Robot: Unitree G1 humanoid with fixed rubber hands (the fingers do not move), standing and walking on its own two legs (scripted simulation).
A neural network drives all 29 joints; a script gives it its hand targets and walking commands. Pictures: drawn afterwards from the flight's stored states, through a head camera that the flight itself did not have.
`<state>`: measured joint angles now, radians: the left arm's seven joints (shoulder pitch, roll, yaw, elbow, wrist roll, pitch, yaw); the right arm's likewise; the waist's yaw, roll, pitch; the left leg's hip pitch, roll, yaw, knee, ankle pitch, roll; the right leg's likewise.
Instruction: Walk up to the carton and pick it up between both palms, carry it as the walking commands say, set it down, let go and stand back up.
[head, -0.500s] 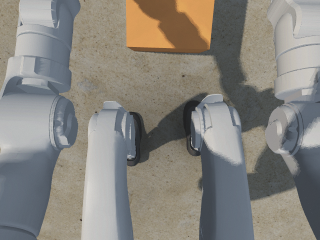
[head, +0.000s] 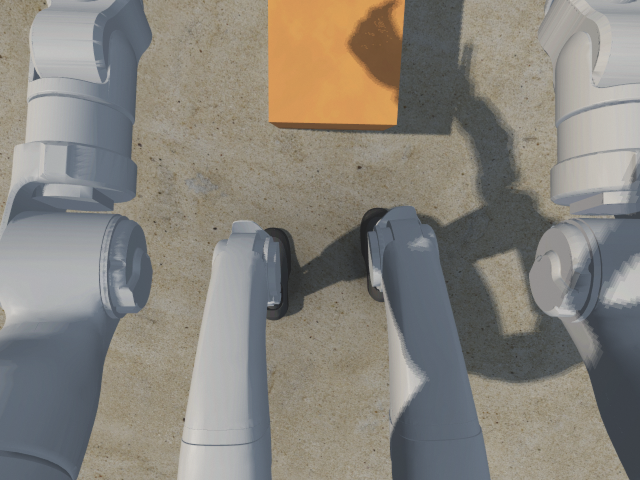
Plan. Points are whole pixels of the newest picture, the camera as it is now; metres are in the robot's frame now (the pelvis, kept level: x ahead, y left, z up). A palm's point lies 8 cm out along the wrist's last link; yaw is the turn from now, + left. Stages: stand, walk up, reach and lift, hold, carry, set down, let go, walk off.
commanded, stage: set down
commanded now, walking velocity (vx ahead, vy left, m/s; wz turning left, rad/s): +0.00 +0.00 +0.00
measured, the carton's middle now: (334, 41) +0.59 -0.04 -0.49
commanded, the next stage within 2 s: let go in 0.32 s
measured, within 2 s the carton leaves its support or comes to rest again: neither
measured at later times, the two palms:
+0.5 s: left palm out of the picture +0.56 +0.18 +0.00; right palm out of the picture +0.54 -0.25 +0.02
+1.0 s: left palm out of the picture +0.38 +0.23 +0.08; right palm out of the picture +0.35 -0.25 +0.09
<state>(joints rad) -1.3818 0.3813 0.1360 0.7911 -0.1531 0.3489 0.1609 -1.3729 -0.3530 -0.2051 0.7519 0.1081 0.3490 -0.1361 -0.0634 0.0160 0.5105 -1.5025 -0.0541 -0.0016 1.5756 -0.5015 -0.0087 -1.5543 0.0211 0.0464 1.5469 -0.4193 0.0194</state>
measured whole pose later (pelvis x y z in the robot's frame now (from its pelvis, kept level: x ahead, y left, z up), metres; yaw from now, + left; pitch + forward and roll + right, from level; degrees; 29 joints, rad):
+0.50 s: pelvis +0.05 +0.00 +0.09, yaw -1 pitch +34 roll +2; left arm -1.12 0.35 0.23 0.92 0.00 0.23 0.04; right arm -1.15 -0.34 -0.24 0.90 0.08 0.23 -0.01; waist -0.06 0.01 0.12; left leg -1.35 -0.05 -0.01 1.12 -0.37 -0.01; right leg -1.40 0.02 0.06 1.09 -0.30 0.02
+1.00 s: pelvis +0.11 +0.01 +0.18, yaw -2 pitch +18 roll +0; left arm -0.11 0.22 0.12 0.59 0.01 0.07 -0.01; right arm -0.15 -0.24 -0.10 0.62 0.04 0.07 0.07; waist -0.05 -0.01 -0.03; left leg -0.71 -0.04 -0.02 0.74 -0.35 0.01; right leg -0.76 0.02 0.07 0.72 -0.28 0.02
